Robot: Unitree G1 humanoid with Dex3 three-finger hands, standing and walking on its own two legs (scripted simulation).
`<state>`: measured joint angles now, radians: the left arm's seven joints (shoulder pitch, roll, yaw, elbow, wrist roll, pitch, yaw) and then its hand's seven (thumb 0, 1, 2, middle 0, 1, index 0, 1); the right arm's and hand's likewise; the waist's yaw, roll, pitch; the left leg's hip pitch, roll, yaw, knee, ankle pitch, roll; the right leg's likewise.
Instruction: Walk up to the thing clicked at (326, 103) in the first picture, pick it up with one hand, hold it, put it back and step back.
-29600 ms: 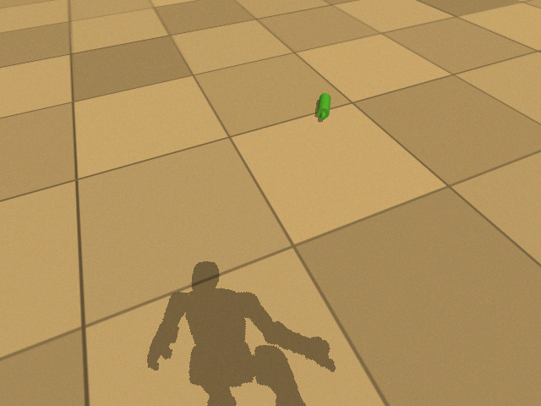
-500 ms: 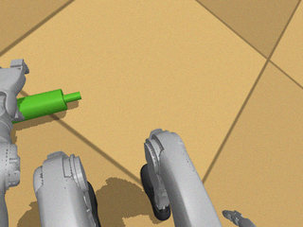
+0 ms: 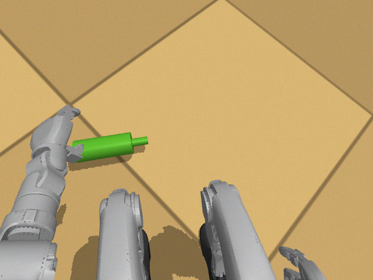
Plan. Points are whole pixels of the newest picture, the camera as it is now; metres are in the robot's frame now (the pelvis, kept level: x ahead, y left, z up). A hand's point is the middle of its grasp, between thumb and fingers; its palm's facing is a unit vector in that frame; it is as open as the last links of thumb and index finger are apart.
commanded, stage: home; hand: left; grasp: from above
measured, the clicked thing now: (112, 145) +0.51 +0.22 -0.39
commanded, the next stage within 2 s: none
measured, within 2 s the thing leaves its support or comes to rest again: neither
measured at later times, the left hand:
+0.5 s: hand (29, 210) +0.27 +0.22 +0.09, palm faces +0.06 -0.94 -0.33, open 7.5 cm
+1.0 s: hand out of the picture +0.22 +0.21 +0.25, palm faces +0.19 -0.96 -0.21, open 7.5 cm
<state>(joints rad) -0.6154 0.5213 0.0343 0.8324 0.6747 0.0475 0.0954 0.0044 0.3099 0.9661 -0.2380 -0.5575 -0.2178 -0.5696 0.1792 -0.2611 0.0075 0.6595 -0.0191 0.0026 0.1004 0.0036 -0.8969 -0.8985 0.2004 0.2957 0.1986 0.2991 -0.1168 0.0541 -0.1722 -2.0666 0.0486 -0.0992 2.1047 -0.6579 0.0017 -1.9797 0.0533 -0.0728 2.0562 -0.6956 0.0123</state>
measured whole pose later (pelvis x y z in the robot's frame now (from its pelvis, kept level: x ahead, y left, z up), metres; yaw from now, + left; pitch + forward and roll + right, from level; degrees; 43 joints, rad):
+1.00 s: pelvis +0.08 +0.01 +0.29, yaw +8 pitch +11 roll -3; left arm 0.52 0.22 0.03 -0.14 -0.07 0.44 0.04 0.01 0.90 0.89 -0.20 -0.29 -0.20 -0.29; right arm 0.30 -0.23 0.03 0.51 0.02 -0.20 -0.19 0.01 -0.90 -0.90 0.20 0.30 0.20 0.30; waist -0.05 0.06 -0.18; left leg -0.72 0.03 -0.06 1.00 -0.47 0.00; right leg -0.63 0.02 -0.05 0.93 -0.49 0.00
